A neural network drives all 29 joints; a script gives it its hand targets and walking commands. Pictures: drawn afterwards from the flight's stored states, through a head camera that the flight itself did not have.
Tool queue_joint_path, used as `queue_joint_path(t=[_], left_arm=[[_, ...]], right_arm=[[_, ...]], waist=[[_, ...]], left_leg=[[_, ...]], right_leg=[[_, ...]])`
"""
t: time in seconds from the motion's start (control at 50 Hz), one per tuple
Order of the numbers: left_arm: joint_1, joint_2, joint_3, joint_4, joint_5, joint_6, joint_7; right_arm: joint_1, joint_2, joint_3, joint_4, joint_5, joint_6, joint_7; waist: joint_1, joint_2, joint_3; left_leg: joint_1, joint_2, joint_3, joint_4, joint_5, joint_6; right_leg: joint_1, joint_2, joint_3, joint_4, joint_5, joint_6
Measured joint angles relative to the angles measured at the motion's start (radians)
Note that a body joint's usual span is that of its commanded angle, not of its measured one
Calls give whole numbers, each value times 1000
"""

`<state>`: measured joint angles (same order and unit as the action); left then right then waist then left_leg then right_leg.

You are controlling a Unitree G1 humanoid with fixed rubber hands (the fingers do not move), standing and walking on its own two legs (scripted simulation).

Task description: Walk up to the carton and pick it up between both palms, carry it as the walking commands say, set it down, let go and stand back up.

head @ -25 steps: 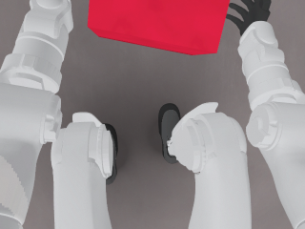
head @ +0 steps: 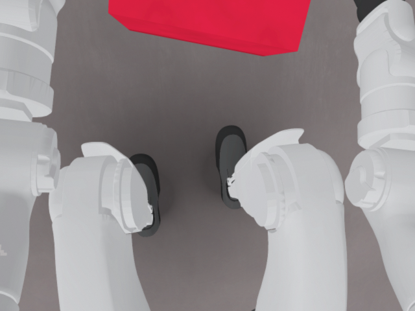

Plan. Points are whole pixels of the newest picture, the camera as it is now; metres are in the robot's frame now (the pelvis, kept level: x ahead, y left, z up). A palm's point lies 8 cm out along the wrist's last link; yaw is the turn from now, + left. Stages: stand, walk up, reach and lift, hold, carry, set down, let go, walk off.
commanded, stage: set down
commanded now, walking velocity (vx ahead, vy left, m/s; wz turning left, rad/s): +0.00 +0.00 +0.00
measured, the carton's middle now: out of the picture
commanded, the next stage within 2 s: let go in 1.18 s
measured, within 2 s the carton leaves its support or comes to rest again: neither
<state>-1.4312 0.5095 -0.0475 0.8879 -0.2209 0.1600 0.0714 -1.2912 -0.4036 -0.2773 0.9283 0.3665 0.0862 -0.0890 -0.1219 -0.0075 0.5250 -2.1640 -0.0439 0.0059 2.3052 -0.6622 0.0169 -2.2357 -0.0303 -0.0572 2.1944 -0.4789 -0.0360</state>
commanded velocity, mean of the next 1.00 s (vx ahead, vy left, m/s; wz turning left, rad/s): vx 0.00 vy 0.00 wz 0.00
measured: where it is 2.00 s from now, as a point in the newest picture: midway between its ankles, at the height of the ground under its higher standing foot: (189, 194)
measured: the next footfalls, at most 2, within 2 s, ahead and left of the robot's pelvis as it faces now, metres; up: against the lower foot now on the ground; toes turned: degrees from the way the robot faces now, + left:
none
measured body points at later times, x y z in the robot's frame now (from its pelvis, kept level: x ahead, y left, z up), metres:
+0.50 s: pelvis -0.01 +0.00 +0.10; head +0.36 -0.04 +0.35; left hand +0.60 +0.14 -0.03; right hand +0.49 -0.30 -0.03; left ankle +0.10 +0.11 -0.32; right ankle +0.14 -0.11 -0.32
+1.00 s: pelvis +0.00 +0.01 +0.22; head +0.35 -0.04 +0.49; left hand +0.61 +0.14 +0.13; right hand +0.50 -0.31 +0.12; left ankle +0.10 +0.11 -0.32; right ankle +0.14 -0.11 -0.32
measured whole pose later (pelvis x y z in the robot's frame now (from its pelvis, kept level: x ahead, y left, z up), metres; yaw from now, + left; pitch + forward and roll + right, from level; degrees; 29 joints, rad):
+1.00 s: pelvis +0.00 +0.01 +0.22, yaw -1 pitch +26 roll +1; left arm -1.40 0.56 0.12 0.70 -0.16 0.45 0.00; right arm -1.20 -0.42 -0.30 0.50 0.24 0.45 -0.09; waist -0.15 0.02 0.52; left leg -1.48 -0.03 0.03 1.53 -0.51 0.03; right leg -1.54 0.02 0.01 1.46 -0.36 0.00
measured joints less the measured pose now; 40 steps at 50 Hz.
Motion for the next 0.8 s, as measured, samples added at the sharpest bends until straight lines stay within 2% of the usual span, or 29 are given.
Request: queue_joint_path(t=[0.08, 0.2, 0.38, 0.46, 0.54, 0.72, 0.8], left_arm=[[-5, 3, 19, -43, 1, 64, 1], [-56, 19, 88, 18, 16, 108, -12], [21, 26, 142, -64, 26, 142, -41], [60, 33, 153, -158, 36, 171, -43], [52, 53, 164, -173, 51, 209, -53], [12, 85, 133, -209, 18, 278, -76], [-9, 74, 135, -175, 30, 284, -84]], right_arm=[[19, 24, -1, -83, -38, 59, -7], [14, 8, 1, -157, -141, 118, -20], [96, 19, 19, -319, -81, 206, -17], [110, 28, -3, -388, -82, 240, -24], [97, 13, -7, -398, -91, 286, -26], [65, -8, -9, -433, -114, 352, -18], [42, -12, -18, -398, -131, 358, -9]], waist=[[-6, 28, -1], [-18, 65, -3], [-39, 17, -2], [-37, 2, -1], [-34, 8, -2], [-23, 36, -2], [-25, 48, -3]], left_leg=[[58, 5, 17, -29, -7, 10], [140, 9, 31, -100, -12, 19], [261, 13, 34, -215, -8, 8], [301, 13, 30, -274, 12, 2], [338, 8, 22, -340, 40, 1], [450, 5, 18, -502, 93, 9], [510, 5, 17, -577, 113, 14]], right_leg=[[51, 9, 18, -21, -8, 10], [126, 20, 37, -82, -17, 21], [236, 32, 48, -178, -18, 13], [279, 33, 47, -234, -4, 9], [326, 30, 43, -303, 15, 11], [453, 32, 48, -469, 57, 23], [519, 34, 51, -547, 74, 30]])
